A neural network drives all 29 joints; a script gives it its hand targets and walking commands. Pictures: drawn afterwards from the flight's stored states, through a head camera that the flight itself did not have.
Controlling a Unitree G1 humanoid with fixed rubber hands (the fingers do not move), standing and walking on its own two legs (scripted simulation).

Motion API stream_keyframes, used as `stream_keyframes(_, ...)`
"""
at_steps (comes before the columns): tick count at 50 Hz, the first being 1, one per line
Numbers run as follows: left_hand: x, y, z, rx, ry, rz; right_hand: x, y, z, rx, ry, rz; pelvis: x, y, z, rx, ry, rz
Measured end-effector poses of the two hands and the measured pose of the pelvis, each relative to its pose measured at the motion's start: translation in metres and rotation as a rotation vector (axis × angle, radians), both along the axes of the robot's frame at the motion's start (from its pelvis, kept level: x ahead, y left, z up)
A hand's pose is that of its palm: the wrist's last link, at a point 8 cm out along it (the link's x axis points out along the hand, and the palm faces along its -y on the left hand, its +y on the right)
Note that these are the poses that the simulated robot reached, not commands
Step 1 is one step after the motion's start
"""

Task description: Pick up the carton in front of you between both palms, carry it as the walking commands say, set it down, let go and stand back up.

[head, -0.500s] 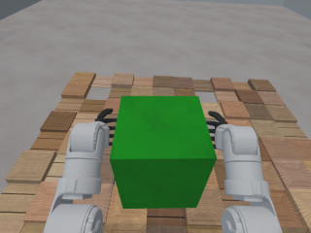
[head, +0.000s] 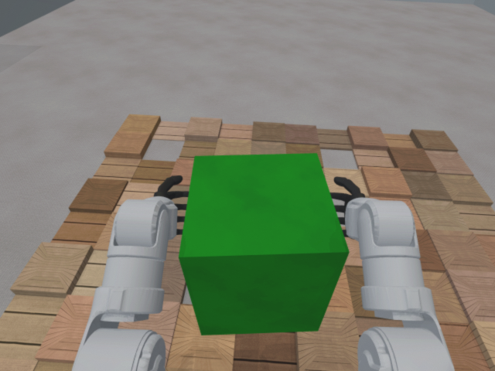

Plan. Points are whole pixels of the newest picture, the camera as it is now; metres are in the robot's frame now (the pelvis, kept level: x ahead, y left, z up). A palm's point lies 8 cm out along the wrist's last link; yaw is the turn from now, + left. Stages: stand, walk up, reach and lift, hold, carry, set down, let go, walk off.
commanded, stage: carry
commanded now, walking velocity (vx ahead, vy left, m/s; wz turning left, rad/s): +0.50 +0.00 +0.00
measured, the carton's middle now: (258, 246) +0.35 +0.00 +0.04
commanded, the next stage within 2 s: none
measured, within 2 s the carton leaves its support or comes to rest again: neither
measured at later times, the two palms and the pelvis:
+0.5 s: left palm (192, 116) +0.58 +0.15 +0.15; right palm (338, 130) +0.55 -0.15 +0.15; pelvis +0.21 +0.02 +0.03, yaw -3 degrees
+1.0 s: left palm (231, 99) +0.81 +0.08 +0.07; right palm (336, 107) +0.82 -0.22 +0.06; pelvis +0.51 -0.06 -0.01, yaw -2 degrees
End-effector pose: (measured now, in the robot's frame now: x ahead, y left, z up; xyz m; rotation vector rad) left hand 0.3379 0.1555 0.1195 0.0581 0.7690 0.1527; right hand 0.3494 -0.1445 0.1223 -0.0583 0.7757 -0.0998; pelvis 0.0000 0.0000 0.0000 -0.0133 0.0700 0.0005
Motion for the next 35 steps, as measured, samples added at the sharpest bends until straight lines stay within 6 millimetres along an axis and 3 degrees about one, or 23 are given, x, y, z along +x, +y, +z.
stream_keyframes(6,0.042,0.018,0.009,-0.014,-0.006,0.029,0.047,0.019,0.009,0.004,-0.006,0.011,0.038,0.010,0.011,0.014,0.015,-0.004)
stream_keyframes(11,0.096,0.034,0.012,-0.035,-0.033,0.019,0.090,0.034,0.011,0.001,-0.033,-0.015,0.085,0.029,0.009,0.034,0.007,-0.019)
stream_keyframes(14,0.127,0.033,0.012,-0.041,-0.008,-0.012,0.107,0.033,0.006,-0.008,-0.008,-0.050,0.110,0.036,0.015,0.015,0.012,-0.034)
stream_keyframes(19,0.181,0.017,0.020,-0.050,-0.007,-0.067,0.142,0.018,0.014,-0.010,-0.009,-0.105,0.150,0.037,0.028,-0.001,0.022,-0.044)
stream_keyframes(26,0.257,-0.012,0.027,-0.061,-0.049,-0.073,0.216,-0.011,0.023,0.016,-0.053,-0.143,0.223,0.020,0.027,0.019,0.020,-0.059)
stream_keyframes(30,0.304,-0.031,0.019,-0.038,-0.055,-0.062,0.267,-0.030,0.010,0.030,-0.057,-0.127,0.278,-0.001,0.012,0.040,0.002,-0.059)
stream_keyframes(35,0.360,-0.055,-0.006,0.004,-0.077,-0.024,0.339,-0.054,-0.023,0.048,-0.077,-0.070,0.346,-0.033,-0.024,0.045,-0.026,-0.023)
